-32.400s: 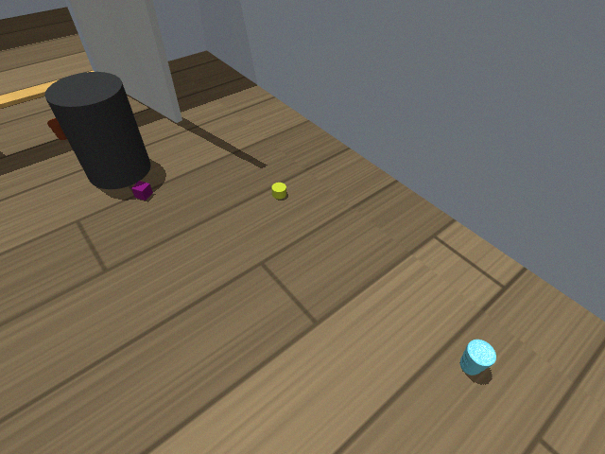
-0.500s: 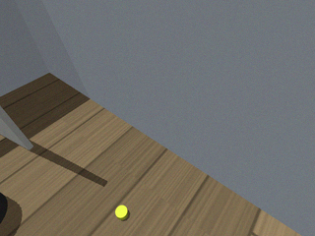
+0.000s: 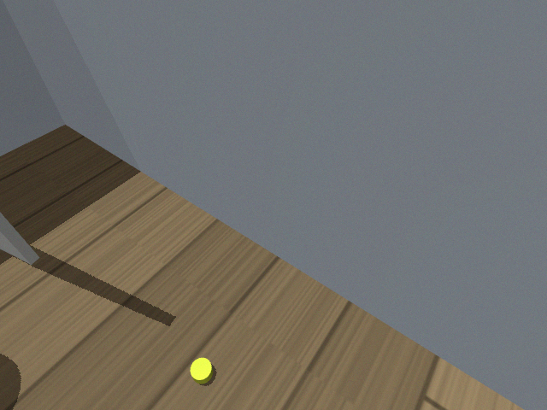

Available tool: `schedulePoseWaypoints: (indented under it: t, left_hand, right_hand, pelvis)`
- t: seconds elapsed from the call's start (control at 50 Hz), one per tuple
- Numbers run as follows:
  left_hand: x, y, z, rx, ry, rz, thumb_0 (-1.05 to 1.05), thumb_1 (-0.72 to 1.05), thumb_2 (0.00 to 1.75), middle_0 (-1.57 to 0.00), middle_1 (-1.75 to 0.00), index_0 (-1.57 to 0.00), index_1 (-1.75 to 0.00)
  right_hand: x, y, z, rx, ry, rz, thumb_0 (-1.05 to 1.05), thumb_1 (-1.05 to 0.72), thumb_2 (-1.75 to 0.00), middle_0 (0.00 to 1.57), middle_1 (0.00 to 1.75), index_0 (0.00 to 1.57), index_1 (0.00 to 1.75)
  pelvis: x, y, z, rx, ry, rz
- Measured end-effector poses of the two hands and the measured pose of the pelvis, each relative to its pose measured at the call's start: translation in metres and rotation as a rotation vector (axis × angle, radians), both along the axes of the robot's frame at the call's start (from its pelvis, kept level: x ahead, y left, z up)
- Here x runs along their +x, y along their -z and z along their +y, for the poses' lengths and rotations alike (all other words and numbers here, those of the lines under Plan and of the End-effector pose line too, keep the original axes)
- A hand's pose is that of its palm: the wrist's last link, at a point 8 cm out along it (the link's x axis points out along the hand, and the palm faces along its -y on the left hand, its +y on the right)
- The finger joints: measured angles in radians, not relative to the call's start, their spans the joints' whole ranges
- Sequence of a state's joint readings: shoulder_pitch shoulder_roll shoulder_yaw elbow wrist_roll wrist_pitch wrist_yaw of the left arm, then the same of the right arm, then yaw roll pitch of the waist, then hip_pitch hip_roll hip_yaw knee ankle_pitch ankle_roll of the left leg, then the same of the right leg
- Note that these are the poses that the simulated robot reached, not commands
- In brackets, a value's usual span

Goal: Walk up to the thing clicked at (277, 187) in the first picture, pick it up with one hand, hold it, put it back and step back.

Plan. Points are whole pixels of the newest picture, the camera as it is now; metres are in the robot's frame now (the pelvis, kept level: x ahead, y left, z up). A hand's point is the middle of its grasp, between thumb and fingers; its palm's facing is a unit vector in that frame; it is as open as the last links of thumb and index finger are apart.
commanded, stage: walk up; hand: left
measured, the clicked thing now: (201, 370) +0.40 +0.23 -0.76
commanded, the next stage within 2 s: none
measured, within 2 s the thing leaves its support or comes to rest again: neither
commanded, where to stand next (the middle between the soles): +0.01 +0.00 m, yaw +0 degrees
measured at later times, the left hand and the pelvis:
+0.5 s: hand out of the picture -0.02 +0.24 -0.17, palm faces -0.01 -0.91 -0.42, open 7.3 cm; pelvis -0.06 -0.04 -0.02, yaw +0 degrees
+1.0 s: hand out of the picture -0.03 +0.29 -0.18, palm faces +0.06 -0.94 -0.34, open 7.4 cm; pelvis -0.02 +0.01 -0.02, yaw +3 degrees
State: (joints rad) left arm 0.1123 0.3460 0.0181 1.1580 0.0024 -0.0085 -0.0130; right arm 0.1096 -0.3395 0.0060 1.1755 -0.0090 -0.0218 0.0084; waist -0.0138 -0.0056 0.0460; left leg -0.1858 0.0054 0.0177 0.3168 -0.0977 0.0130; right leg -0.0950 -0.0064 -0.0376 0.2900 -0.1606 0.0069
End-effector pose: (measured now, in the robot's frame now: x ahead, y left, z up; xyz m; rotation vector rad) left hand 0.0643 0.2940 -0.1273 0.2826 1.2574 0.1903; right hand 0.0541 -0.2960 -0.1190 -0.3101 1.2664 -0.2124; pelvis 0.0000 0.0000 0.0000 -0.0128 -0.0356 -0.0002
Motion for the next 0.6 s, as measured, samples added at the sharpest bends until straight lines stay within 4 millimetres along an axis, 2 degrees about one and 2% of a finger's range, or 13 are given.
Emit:
schedulePoseWaypoints:
  t: [0.14,0.22,0.3,0.36,0.44,0.52,0.6]
  left_hand:
    - [0.003,-0.002,0.005,0.015,-0.016,-0.009,0.0,0.91,0.9,-0.21,-0.3,-0.2,-0.3]
    - [0.002,-0.001,0.012,0.038,-0.022,-0.016,0.0,0.91,0.9,-0.21,-0.3,-0.2,-0.3]
    - [-0.008,0.002,0.014,0.066,-0.019,-0.01,0.0,0.91,0.9,-0.21,-0.3,-0.2,-0.3]
    - [-0.025,0.002,0.009,0.087,-0.026,0.007,0.0,0.91,0.9,-0.21,-0.3,-0.2,-0.3]
    - [-0.061,0.004,-0.003,0.119,-0.033,0.039,0.0,0.91,0.9,-0.21,-0.3,-0.2,-0.3]
    - [-0.093,-0.004,-0.019,0.12,-0.031,0.065,0.0,0.91,0.9,-0.21,-0.3,-0.2,-0.3]
    - [-0.11,-0.015,-0.025,0.116,-0.048,0.043,0.0,0.91,0.9,-0.21,-0.3,-0.21,-0.3]
  right_hand:
    - [0.018,0.001,0.003,0.005,-0.012,-0.034,0.01,-0.9,-0.9,0.2,0.3,0.2,0.3]
    - [0.024,0.002,-0.004,-0.013,-0.018,-0.047,0.01,-0.9,-0.9,0.2,0.3,0.2,0.3]
    - [0.025,0.005,-0.017,-0.032,-0.031,-0.06,0.01,-0.9,-0.9,0.2,0.3,0.2,0.3]
    - [0.026,0.01,-0.031,-0.042,-0.041,-0.075,0.01,-0.9,-0.9,0.2,0.3,0.2,0.3]
    - [0.029,0.022,-0.05,-0.04,-0.049,-0.117,0.01,-0.9,-0.9,0.2,0.3,0.2,0.3]
    - [0.019,0.023,-0.051,-0.014,-0.068,-0.11,0.01,-0.9,-0.9,0.2,0.3,0.2,0.3]
    - [-0.001,0.022,-0.047,0.027,-0.09,-0.064,0.01,-0.9,-0.9,0.2,0.3,0.2,0.3]
  pelvis:
    - [0.001,0.001,0.001,0.001,0.0,0.004]
    - [-0.012,0.006,0.0,0.005,-0.004,0.007]
    - [-0.027,0.013,-0.008,0.021,-0.007,0.01]
    - [-0.037,0.018,-0.018,0.02,-0.005,0.019]
    - [-0.054,0.028,-0.032,0.017,0.006,0.017]
    - [-0.064,0.022,-0.038,0.037,0.004,0.007]
    - [-0.064,0.013,-0.038,0.034,-0.032,0.019]
